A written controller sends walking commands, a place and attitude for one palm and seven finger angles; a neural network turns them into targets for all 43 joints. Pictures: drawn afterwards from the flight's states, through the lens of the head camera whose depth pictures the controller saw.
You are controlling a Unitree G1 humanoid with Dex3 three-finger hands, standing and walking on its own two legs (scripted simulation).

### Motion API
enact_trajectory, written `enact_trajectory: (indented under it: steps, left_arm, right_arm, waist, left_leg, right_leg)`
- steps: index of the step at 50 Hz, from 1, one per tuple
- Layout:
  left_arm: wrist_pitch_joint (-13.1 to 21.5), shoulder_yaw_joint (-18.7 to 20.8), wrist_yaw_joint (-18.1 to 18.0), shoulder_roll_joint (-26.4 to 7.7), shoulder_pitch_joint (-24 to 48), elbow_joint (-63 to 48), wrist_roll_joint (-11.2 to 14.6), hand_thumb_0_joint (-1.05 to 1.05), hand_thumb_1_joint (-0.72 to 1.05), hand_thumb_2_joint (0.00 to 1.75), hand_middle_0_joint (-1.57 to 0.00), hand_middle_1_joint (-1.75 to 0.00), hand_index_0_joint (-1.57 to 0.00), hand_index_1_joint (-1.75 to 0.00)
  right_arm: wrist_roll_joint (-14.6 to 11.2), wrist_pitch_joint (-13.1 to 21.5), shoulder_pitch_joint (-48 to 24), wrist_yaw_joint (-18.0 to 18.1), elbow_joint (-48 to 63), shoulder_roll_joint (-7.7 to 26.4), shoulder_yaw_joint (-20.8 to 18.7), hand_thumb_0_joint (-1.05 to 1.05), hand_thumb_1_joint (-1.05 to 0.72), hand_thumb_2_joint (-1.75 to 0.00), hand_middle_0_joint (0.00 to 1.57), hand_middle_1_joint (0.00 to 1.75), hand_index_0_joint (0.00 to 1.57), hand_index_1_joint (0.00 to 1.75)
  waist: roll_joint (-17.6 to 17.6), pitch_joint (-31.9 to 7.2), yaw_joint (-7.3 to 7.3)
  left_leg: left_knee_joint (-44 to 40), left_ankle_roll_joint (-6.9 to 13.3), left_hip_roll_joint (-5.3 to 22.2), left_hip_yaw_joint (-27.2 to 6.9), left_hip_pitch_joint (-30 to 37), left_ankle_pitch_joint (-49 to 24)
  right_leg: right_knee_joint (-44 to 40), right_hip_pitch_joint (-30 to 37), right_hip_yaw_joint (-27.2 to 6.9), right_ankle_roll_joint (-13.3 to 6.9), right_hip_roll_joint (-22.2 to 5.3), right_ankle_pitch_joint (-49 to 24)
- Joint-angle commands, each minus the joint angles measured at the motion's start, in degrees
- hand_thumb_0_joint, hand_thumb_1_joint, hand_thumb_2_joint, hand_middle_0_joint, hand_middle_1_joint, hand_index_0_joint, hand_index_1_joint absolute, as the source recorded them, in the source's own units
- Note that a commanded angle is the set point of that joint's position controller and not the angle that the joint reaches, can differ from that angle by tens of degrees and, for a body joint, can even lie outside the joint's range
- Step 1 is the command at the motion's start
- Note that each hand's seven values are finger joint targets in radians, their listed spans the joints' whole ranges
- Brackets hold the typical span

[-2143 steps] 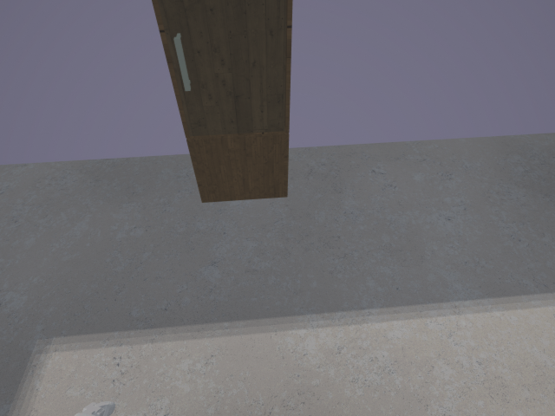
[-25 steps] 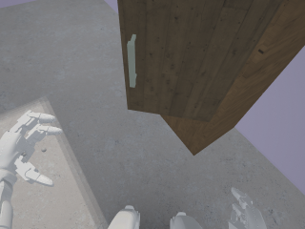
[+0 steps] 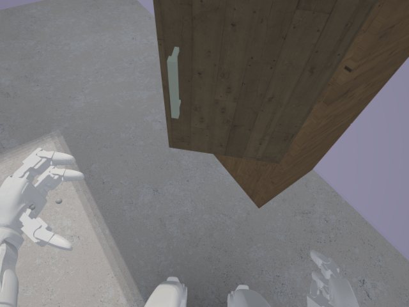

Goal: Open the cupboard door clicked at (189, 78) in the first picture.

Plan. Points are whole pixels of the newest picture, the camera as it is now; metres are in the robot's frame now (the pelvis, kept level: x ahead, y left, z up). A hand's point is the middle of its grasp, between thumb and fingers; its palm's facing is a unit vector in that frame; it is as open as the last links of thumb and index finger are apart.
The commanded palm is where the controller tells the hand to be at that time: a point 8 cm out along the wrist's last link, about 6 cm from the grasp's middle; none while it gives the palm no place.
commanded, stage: move the hooked fingers beside the handle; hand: left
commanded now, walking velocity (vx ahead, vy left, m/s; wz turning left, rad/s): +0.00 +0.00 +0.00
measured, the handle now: (175, 85) +0.59 +0.11 +0.05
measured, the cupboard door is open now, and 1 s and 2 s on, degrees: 47 47 47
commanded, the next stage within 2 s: none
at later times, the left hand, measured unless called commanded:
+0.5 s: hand (91, 167) +0.35 +0.24 +0.05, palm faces -0.09 -0.99 -0.03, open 14.0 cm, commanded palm +0.34 +0.29 +0.05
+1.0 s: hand (113, 135) +0.43 +0.22 +0.04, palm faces -0.09 -1.00 -0.02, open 14.0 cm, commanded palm +0.42 +0.26 +0.05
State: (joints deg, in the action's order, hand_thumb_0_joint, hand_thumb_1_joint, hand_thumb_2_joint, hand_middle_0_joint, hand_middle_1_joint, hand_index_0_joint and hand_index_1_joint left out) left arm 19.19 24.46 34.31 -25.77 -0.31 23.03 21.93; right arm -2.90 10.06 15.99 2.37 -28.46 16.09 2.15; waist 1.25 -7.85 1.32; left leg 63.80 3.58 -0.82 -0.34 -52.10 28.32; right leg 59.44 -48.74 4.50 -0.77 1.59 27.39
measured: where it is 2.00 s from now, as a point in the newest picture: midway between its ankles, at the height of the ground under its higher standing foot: outside the picture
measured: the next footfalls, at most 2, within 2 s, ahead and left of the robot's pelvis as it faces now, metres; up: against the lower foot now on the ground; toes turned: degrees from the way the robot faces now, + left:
none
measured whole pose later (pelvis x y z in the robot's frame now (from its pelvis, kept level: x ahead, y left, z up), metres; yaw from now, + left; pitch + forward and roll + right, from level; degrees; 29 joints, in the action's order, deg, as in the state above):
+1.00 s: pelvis +0.00 -0.01 -0.01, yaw -1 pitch +21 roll -3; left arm 22.4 22.2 26.7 -28.4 33.9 53.3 12.1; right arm -2.4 1.8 18.4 2.2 -34.0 16.0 2.2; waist 0.5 -7.9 5.7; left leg 66.0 2.9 0.1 0.2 -57.8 28.9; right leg 62.3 -55.2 4.0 -1.5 2.4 27.9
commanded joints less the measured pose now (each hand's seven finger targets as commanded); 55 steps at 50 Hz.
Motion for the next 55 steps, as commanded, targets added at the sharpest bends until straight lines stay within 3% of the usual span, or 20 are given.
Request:
enact_trajectory:
  steps: [1,4,7,9,12,14,17,18,22,26,28,31,35,38,41,44,48,50,53,55]
  left_arm:
    - [3.0,5.1,0.2,-14.1,8.9,-10.8,1.9,0.00,-0.50,0.30,-0.30,-1.20,-0.30,-1.20]
    - [2.9,5.3,0.3,-14.1,8.8,-10.9,2.0,0.00,-0.50,0.30,-0.30,-1.20,-0.30,-1.20]
    - [3.4,2.7,-0.3,-12.7,15.4,-11.7,1.6,0.00,-0.50,0.30,-0.30,-1.20,-0.30,-1.20]
    - [3.1,3.0,-0.8,-13.4,17.9,-8.0,0.9,0.00,-0.50,0.30,-0.30,-1.20,-0.30,-1.20]
    - [3.1,1.3,-1.4,-13.5,23.8,-7.8,-0.4,0.00,-0.50,0.30,-0.30,-1.20,-0.30,-1.20]
    - [2.6,0.3,-1.9,-12.8,24.9,-6.7,-1.1,0.00,-0.50,0.30,-0.30,-1.20,-0.30,-1.20]
    - [2.1,2.8,-3.2,-16.1,26.0,-4.5,-1.9,0.00,-0.50,0.30,-0.30,-1.20,-0.30,-1.20]
    - [2.1,1.9,-3.5,-15.2,27.5,-3.8,-2.3,0.00,-0.50,0.30,-0.30,-1.20,-0.30,-1.20]
    - [2.4,4.4,-4.6,-17.1,26.1,-0.1,-2.3,0.00,-0.50,0.30,-0.30,-1.20,-0.30,-1.20]
    - [2.8,1.7,-5.0,-14.6,30.8,3.1,-3.2,0.00,-0.50,0.30,-0.30,-1.20,-0.30,-1.20]
    - [3.7,1.0,-4.7,-14.2,32.7,3.1,-3.4,0.00,-0.50,0.30,-0.30,-1.20,-0.30,-1.20]
    - [4.1,2.6,-5.1,-16.0,34.6,6.9,-3.9,0.00,-0.50,0.30,-0.30,-1.20,-0.30,-1.20]
    - [5.8,1.6,-5.2,-16.5,41.5,7.7,-5.1,0.00,-0.50,0.30,-0.30,-1.20,-0.30,-1.20]
    - [6.4,1.7,-5.4,-16.7,42.8,8.1,-5.2,0.00,-0.50,0.30,-0.30,-1.20,-0.30,-1.20]
    - [5.9,1.8,-6.3,-17.2,46.2,13.2,-6.3,0.00,-0.50,0.30,-0.30,-1.20,-0.30,-1.20]
    - [5.9,0.7,-6.9,-17.0,50.6,16.8,-7.2,0.00,-0.50,0.30,-0.30,-1.20,-0.30,-1.20]
    - [7.2,0.9,-7.6,-18.3,55.5,19.8,-8.7,0.00,-0.50,0.30,-0.30,-1.20,-0.30,-1.20]
    - [7.5,-1.1,-7.9,-16.6,59.1,21.0,-9.1,0.00,-0.50,0.30,-0.30,-1.20,-0.30,-1.20]
    - [7.7,-0.2,-8.8,-17.9,61.7,24.7,-10.0,0.00,-0.50,0.30,-0.30,-1.20,-0.30,-1.20]
    - [7.8,-1.0,-9.3,-17.8,64.3,25.1,-10.7,0.00,-0.50,0.30,-0.30,-1.20,-0.30,-1.20]
  right_arm:
    - [-0.2,2.9,0.3,0.8,8.0,9.8,-4.6,0.00,-0.90,-0.90,0.20,0.30,0.20,0.30]
    - [0.0,2.9,0.2,0.8,7.9,9.6,-4.5,0.00,-0.90,-0.90,0.20,0.30,0.20,0.30]
    - [0.2,3.1,0.4,1.2,7.1,9.7,-4.3,0.00,-0.90,-0.90,0.20,0.30,0.20,0.30]
    - [0.1,2.7,0.9,1.5,6.0,10.0,-4.3,0.00,-0.90,-0.90,0.20,0.30,0.20,0.30]
    - [0.1,2.5,1.0,1.9,5.6,10.2,-4.1,0.00,-0.90,-0.90,0.20,0.30,0.20,0.30]
    - [0.0,2.0,1.0,1.9,5.4,10.0,-4.1,0.00,-0.90,-0.90,0.20,0.30,0.20,0.30]
    - [0.1,1.1,1.7,1.9,5.2,10.2,-4.0,0.00,-0.90,-0.90,0.20,0.30,0.20,0.30]
    - [0.2,0.7,1.4,1.8,4.9,9.8,-3.7,0.00,-0.90,-0.90,0.20,0.30,0.20,0.30]
    - [0.2,-0.7,2.2,1.4,5.0,9.7,-3.8,0.00,-0.90,-0.90,0.20,0.30,0.20,0.30]
    - [0.1,-1.9,3.0,1.0,4.3,9.6,-4.0,0.00,-0.90,-0.90,0.20,0.30,0.20,0.30]
    - [0.1,-2.2,3.6,0.9,3.9,9.6,-4.2,0.00,-0.90,-0.90,0.20,0.30,0.20,0.30]
    - [0.2,-3.0,4.4,0.9,2.8,9.8,-4.4,0.00,-0.90,-0.90,0.20,0.30,0.20,0.30]
    - [0.3,-3.7,5.2,0.9,1.7,9.9,-4.5,0.00,-0.90,-0.90,0.20,0.30,0.20,0.30]
    - [0.4,-4.3,6.2,0.7,1.1,9.9,-4.6,0.00,-0.90,-0.90,0.20,0.30,0.20,0.30]
    - [0.5,-5.2,6.8,0.7,0.0,10.1,-4.6,0.00,-0.90,-0.90,0.20,0.30,0.20,0.30]
    - [0.6,-5.9,7.3,0.6,-0.5,10.2,-4.3,0.00,-0.90,-0.90,0.20,0.30,0.20,0.30]
    - [0.8,-6.7,8.7,0.5,-1.1,10.5,-4.4,0.00,-0.90,-0.90,0.20,0.30,0.20,0.30]
    - [0.9,-7.1,8.8,0.3,-1.6,10.2,-4.2,0.00,-0.90,-0.90,0.20,0.30,0.20,0.30]
    - [1.2,-8.0,10.0,0.1,-2.2,10.6,-4.1,0.00,-0.90,-0.90,0.20,0.30,0.20,0.30]
    - [1.3,-8.4,10.2,0.0,-2.6,10.6,-4.1,0.00,-0.90,-0.90,0.20,0.30,0.20,0.30]
  waist:
    - [4.9,-15.6,-0.38]
    - [5.5,-16.3,-0.60]
    - [5.8,-15.8,0.73]
    - [3.5,-14.8,1.31]
    - [5.8,-15.8,1.46]
    - [6.3,-17.3,1.11]
    - [4.5,-18.9,0.39]
    - [4.7,-19.7,0.66]
    - [4.0,-19.4,-0.23]
    - [3.5,-18.2,1.40]
    - [4.1,-19.8,1.55]
    - [2.0,-19.2,1.92]
    - [5.5,-21.5,2.42]
    - [5.8,-24.6,2.42]
    - [3.4,-21.5,3.27]
    - [4.3,-20.6,4.07]
    - [4.9,-23.6,4.30]
    - [7.2,-23.4,5.06]
    - [5.2,-24.2,5.56]
    - [7.4,-24.6,5.95]
  left_leg:
    - [-10.6,-3.0,1.3,-4.6,15.7,-15.9]
    - [-10.2,-3.2,1.3,-4.6,16.2,-17.3]
    - [-9.1,-3.0,1.4,-4.8,15.6,-17.0]
    - [-9.2,-2.9,1.6,-5.0,14.4,-13.7]
    - [-9.1,-2.8,1.5,-5.2,15.0,-12.8]
    - [-9.7,-2.9,1.5,-5.1,16.2,-13.2]
    - [-9.1,-2.6,1.5,-4.7,15.1,-16.1]
    - [-8.9,-2.4,1.5,-4.2,15.2,-16.7]
    - [-8.7,-2.4,1.4,-3.3,13.2,-18.7]
    - [-8.7,-2.0,1.5,-2.9,12.2,-16.1]
    - [-8.4,-2.0,1.6,-2.9,13.7,-18.5]
    - [-7.8,-1.6,1.5,-2.5,11.2,-17.0]
    - [-7.4,-1.9,1.6,-3.0,13.7,-18.4]
    - [-6.9,-2.1,1.9,-3.3,16.6,-23.0]
    - [-6.8,-1.8,2.0,-3.4,13.5,-19.8]
    - [-6.4,-1.8,1.9,-3.3,12.6,-18.5]
    - [-5.6,-1.9,2.2,-3.8,14.3,-20.2]
    - [-5.3,-2.1,2.2,-4.1,15.3,-20.3]
    - [-4.8,-2.0,2.3,-4.6,14.8,-20.5]
    - [-4.5,-2.1,2.4,-4.8,15.2,-20.0]
  right_leg:
    - [-6.5,4.4,-1.6,-1.5,0.9,-8.8]
    - [-6.3,4.6,-1.6,-1.6,0.9,-9.8]
    - [-5.5,3.0,-1.6,-1.7,0.9,-9.8]
    - [-5.8,2.0,-1.7,-1.4,0.8,-7.8]
    - [-5.3,1.3,-2.0,-1.8,0.5,-7.0]
    - [-5.7,1.8,-2.1,-1.6,0.2,-7.2]
    - [-5.4,4.4,-2.3,-1.8,0.4,-9.5]
    - [-5.5,5.0,-2.7,-1.5,0.3,-10.5]
    - [-5.4,7.9,-3.1,-1.6,0.4,-13.4]
    - [-6.1,6.3,-3.5,-1.1,0.3,-12.3]
    - [-5.6,6.4,-3.4,-1.2,0.5,-14.2]
    - [-5.9,6.9,-4.0,-0.9,0.3,-13.9]
    - [-5.0,5.1,-3.9,-1.2,0.3,-14.1]
    - [-4.6,5.3,-3.8,-1.2,0.5,-16.9]
    - [-4.7,4.0,-3.6,-1.0,0.5,-15.1]
    - [-4.6,2.4,-3.7,-1.0,0.5,-14.1]
    - [-3.7,1.1,-3.5,-1.2,0.7,-14.6]
    - [-3.5,-1.1,-3.3,-1.2,0.6,-13.9]
    - [-3.0,-1.8,-3.1,-1.1,0.9,-13.7]
    - [-2.7,-3.4,-3.2,-1.2,0.7,-13.0]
